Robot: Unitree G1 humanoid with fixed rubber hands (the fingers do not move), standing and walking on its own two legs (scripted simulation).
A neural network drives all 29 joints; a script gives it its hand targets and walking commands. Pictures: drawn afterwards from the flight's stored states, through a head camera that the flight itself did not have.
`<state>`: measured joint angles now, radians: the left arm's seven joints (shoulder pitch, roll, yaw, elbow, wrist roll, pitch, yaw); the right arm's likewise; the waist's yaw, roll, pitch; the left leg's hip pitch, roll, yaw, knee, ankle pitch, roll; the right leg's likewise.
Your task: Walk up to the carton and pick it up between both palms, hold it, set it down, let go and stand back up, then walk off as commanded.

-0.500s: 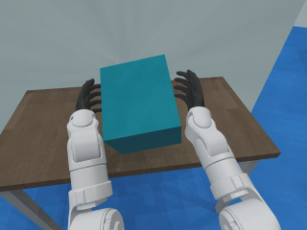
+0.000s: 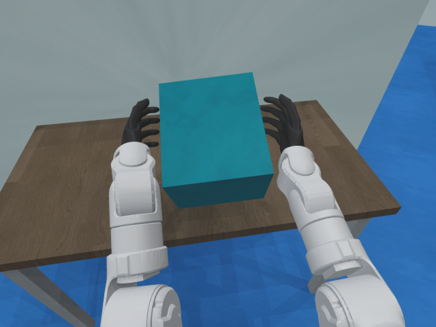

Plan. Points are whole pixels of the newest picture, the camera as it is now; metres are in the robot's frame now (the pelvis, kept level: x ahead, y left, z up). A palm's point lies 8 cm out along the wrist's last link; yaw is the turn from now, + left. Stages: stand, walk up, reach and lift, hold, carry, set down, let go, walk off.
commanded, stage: hold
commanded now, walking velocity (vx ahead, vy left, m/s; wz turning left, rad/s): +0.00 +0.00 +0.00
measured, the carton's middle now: (213, 143) +0.41 -0.01 +0.14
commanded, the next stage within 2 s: none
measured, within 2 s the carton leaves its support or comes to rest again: neither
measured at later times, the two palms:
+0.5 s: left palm (113, 163) +0.33 +0.15 +0.18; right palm (274, 148) +0.34 -0.11 +0.18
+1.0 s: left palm (121, 160) +0.35 +0.15 +0.17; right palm (273, 132) +0.37 -0.11 +0.19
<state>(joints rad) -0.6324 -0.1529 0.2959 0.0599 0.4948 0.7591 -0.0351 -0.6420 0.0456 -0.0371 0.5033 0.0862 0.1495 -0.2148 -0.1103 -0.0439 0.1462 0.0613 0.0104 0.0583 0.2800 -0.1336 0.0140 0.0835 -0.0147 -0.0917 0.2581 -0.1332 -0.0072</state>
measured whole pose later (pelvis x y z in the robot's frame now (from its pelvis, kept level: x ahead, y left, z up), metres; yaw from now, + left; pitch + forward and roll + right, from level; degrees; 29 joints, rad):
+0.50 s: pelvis -0.01 -0.01 +0.00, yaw +3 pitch -14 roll -1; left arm -0.55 -0.11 0.28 -0.03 0.47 0.80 -0.07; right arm -0.59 0.11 0.00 0.42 0.07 0.18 -0.26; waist -0.11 -0.06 0.16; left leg 0.07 0.01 0.01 0.31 -0.13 0.01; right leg 0.12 -0.01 -0.14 0.26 -0.14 -0.01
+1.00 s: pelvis +0.01 -0.02 +0.00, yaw +1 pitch -13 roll +0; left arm -0.53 -0.12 0.32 0.00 0.52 0.78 -0.07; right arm -0.66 0.09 0.04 0.51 0.12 0.19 -0.25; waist -0.10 -0.10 0.12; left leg 0.10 0.03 0.03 0.27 -0.14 -0.01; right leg 0.14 0.01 -0.12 0.24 -0.15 -0.03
